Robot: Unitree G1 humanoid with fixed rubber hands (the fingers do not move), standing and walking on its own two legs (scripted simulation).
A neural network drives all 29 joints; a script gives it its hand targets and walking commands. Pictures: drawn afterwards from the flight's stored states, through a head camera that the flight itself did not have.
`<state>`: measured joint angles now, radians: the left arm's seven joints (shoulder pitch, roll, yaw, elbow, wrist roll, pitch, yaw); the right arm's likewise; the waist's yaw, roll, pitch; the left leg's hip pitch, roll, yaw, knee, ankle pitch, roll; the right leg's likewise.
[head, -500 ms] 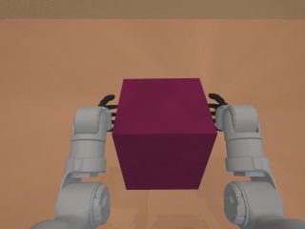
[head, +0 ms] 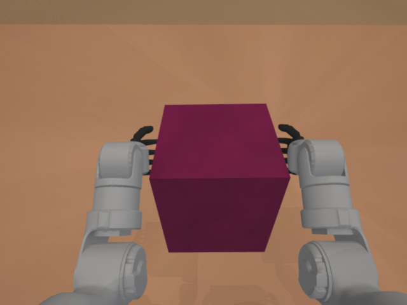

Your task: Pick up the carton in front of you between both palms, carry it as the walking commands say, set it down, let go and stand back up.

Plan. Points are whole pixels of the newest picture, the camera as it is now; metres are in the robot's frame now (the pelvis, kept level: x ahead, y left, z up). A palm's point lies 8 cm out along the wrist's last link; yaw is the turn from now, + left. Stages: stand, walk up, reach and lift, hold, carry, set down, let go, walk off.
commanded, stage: carry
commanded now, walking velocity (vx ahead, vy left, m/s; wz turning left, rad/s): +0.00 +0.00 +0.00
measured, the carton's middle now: (215, 180) +0.35 +0.00 +0.06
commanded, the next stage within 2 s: none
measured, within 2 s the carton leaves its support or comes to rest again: neither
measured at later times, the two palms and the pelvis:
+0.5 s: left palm (137, 154) +0.35 +0.15 +0.14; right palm (296, 151) +0.35 -0.15 +0.14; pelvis +0.00 +0.00 +0.00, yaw +0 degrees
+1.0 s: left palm (152, 84) +0.54 +0.15 +0.18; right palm (278, 76) +0.56 -0.15 +0.18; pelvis +0.18 -0.02 +0.01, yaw +1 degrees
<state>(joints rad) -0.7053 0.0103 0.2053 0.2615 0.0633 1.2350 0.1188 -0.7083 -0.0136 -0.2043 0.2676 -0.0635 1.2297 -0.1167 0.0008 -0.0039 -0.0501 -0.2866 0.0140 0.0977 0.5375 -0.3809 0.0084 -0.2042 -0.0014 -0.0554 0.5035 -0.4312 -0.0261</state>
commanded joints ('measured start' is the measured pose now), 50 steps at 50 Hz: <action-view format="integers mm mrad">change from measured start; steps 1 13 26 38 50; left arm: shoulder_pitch -752 -753 -874 -888 -1046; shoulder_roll -1124 -1125 -1076 -1027 -1089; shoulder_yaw -529 -529 -557 -431 -481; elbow -129 -129 -243 -56 -225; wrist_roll -424 -424 -460 -421 -453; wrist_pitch -34 -34 -12 86 89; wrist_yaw -234 -234 -207 -196 -193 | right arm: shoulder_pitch -737 -738 -870 -923 -967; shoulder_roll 1125 1125 1085 1002 1085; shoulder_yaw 526 526 556 454 416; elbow -119 -119 -222 -144 -112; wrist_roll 418 419 458 441 438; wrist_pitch -28 -28 -4 83 102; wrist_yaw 231 232 209 197 219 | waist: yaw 1 1 18 -112 71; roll -1 -1 -76 125 15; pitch -379 -379 -273 -274 -365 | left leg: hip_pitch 168 166 -2 634 -584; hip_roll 111 112 60 342 46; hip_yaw -108 -107 -63 -487 -115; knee -42 -44 -2 -190 848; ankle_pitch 272 269 -215 262 -133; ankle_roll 49 49 44 261 49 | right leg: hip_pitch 81 80 65 -616 486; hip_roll -112 -113 -168 -9 -295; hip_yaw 90 88 216 -23 446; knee -52 -53 -201 398 -107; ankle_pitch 278 273 -315 -305 351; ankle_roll -34 -34 -94 -26 -242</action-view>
